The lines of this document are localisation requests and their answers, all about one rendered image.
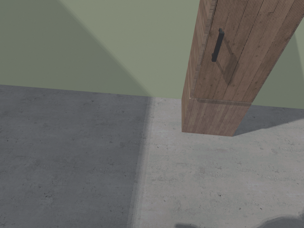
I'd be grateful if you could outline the cupboard door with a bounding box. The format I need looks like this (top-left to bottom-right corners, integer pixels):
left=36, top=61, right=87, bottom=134
left=193, top=0, right=304, bottom=102

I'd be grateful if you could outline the handle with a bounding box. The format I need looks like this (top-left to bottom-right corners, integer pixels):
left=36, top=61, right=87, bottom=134
left=211, top=28, right=225, bottom=62

